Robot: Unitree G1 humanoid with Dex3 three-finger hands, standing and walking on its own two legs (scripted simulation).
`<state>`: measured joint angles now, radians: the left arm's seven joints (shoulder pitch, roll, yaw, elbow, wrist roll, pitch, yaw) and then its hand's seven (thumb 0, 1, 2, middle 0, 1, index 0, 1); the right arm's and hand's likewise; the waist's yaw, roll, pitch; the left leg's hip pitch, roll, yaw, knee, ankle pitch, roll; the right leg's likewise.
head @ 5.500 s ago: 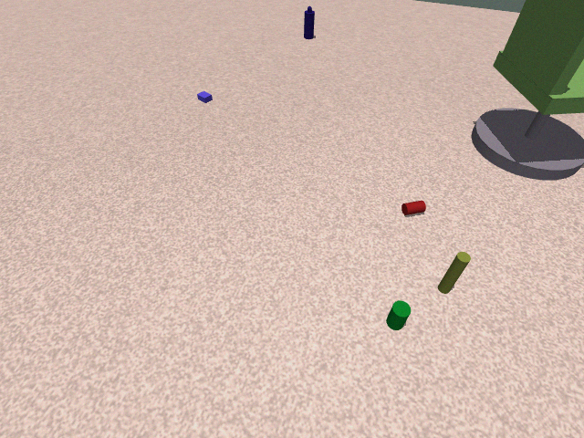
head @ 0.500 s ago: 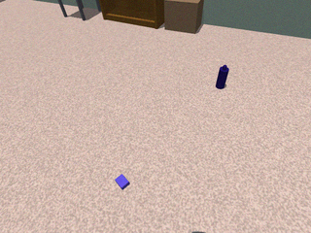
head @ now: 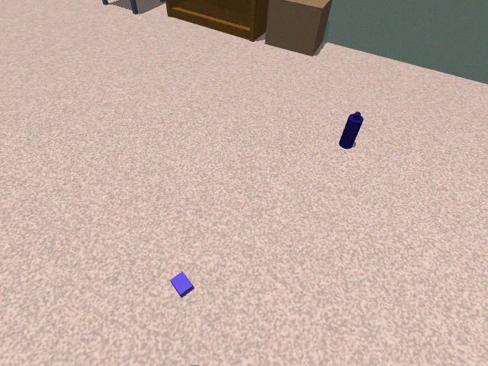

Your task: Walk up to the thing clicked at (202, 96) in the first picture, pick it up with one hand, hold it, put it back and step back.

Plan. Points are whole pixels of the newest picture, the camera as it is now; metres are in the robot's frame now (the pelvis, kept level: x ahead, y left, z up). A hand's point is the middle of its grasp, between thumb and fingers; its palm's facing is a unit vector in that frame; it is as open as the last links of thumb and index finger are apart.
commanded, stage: walk up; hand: left
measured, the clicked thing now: (182, 284) +0.54 +0.24 -0.74
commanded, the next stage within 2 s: stand in 1.42 s
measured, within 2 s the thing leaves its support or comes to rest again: neither
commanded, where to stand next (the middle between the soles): +0.11 +0.01 m, yaw -1 degrees
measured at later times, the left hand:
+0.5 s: hand out of the picture +0.08 +0.27 -0.13, palm faces +0.01 -0.93 -0.37, open 7.4 cm
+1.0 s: hand out of the picture +0.13 +0.26 -0.13, palm faces -0.02 -0.94 -0.34, open 7.4 cm
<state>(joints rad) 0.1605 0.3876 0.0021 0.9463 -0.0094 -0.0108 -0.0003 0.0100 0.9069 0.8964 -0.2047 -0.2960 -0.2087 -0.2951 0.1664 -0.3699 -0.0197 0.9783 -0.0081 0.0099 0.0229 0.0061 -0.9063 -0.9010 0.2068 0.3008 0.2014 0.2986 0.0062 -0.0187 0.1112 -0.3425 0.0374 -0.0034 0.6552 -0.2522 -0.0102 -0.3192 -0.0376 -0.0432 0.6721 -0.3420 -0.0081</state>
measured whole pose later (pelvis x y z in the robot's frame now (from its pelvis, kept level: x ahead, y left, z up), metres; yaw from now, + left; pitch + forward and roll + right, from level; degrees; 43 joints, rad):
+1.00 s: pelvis +0.04 +0.01 +0.03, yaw +0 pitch -2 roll +0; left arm 0.07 0.35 0.01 1.15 0.01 -0.01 -0.01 0.01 0.91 0.90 -0.20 -0.30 -0.21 -0.30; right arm 0.10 -0.35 -0.01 1.16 0.00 0.00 0.02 0.01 -0.91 -0.90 0.21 0.30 0.20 0.30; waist -0.01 0.00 0.06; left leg -0.16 0.01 0.01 0.34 -0.14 -0.01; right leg -0.13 -0.05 -0.04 0.33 -0.16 0.04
